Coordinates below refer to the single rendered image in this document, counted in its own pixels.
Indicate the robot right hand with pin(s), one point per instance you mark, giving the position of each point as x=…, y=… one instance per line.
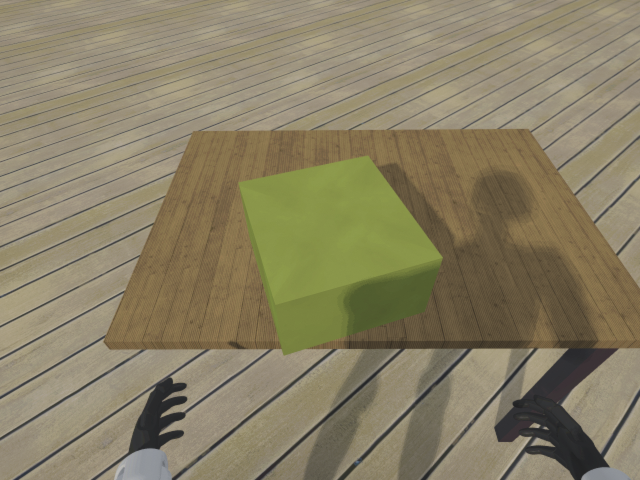
x=573, y=448

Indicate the left robot forearm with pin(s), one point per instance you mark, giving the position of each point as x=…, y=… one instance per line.
x=145, y=464

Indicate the robot left hand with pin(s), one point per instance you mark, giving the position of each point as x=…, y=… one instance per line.
x=149, y=424

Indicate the table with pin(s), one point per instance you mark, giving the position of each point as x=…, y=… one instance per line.
x=524, y=266

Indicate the carton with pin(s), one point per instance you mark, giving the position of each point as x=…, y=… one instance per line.
x=337, y=251

